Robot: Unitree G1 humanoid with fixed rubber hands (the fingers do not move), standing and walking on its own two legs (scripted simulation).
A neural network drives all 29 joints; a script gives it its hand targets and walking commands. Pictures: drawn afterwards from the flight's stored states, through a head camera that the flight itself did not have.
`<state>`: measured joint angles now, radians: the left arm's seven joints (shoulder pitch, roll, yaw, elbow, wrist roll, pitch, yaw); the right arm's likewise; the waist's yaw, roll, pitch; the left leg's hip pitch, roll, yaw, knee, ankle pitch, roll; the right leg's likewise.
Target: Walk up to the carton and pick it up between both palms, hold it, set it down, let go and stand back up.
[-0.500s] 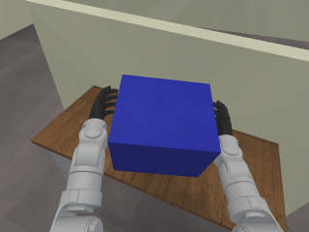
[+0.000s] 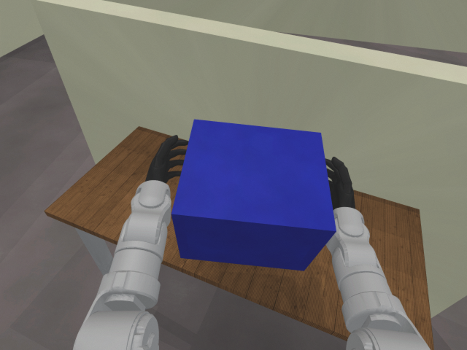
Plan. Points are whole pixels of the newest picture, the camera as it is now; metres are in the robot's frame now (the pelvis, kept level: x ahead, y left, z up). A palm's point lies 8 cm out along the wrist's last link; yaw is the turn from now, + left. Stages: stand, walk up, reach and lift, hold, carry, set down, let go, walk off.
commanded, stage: set down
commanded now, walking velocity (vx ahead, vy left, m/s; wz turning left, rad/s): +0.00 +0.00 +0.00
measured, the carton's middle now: (249, 196) +0.37 -0.05 +0.08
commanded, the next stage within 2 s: none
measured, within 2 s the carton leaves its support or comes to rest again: neither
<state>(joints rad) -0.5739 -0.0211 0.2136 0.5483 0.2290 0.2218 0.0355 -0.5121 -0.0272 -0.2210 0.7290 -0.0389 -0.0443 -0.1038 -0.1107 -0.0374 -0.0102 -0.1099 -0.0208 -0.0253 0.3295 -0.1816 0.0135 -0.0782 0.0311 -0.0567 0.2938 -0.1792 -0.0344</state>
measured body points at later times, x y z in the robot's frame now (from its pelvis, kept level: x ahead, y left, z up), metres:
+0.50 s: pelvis +0.00 +0.00 +0.00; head +0.01 +0.00 +0.45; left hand +0.42 +0.08 +0.08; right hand +0.35 -0.24 +0.07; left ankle +0.00 +0.11 -0.75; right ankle -0.01 -0.09 -0.75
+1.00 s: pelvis +0.00 -0.01 +0.00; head +0.04 -0.01 +0.45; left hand +0.43 +0.06 +0.06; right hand +0.36 -0.25 +0.04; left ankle +0.00 +0.11 -0.75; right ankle -0.01 -0.09 -0.75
